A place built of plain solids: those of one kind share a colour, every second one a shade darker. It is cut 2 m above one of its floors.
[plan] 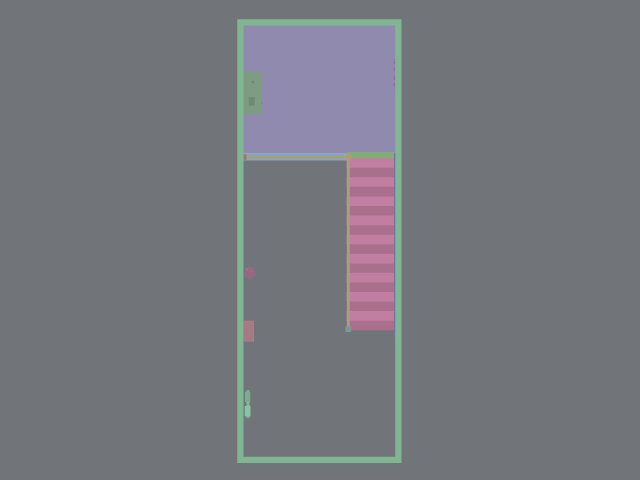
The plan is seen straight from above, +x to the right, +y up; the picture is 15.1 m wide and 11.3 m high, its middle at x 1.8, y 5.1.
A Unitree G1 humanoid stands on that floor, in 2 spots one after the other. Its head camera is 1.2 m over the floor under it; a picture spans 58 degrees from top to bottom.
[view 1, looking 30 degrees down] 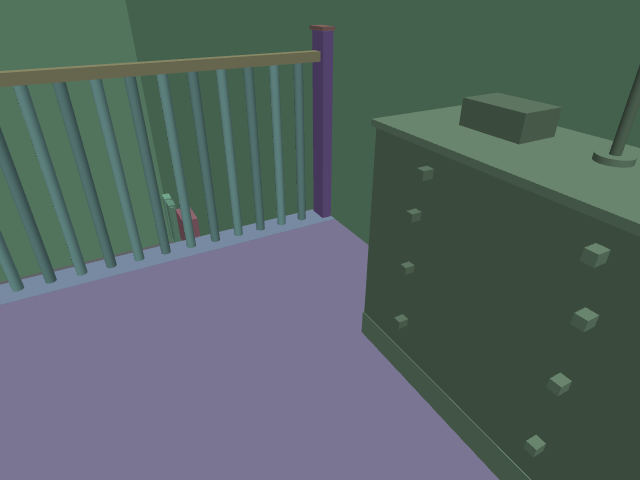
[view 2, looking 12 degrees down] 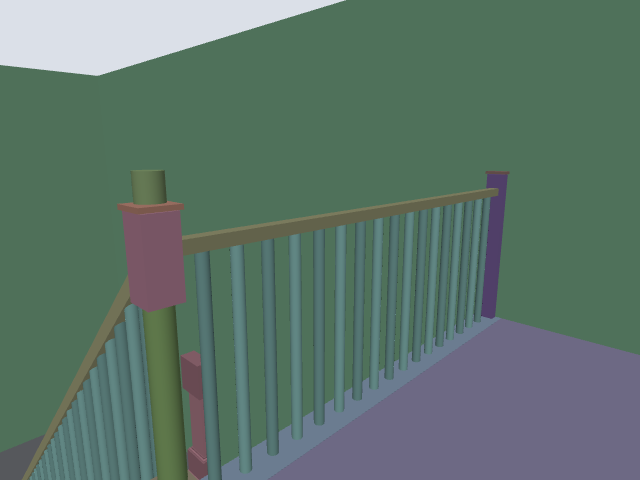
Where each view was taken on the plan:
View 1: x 1.21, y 9.15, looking -119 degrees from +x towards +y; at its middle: upper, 2.40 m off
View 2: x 3.02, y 8.25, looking -136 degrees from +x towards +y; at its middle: bal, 1.74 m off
